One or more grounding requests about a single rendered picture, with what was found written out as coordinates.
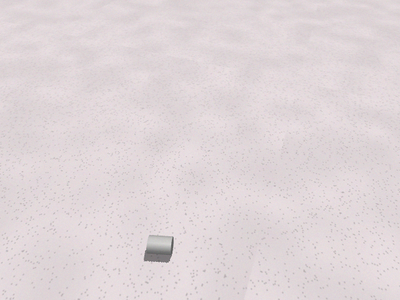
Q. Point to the can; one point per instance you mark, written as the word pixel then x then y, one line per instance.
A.
pixel 160 245

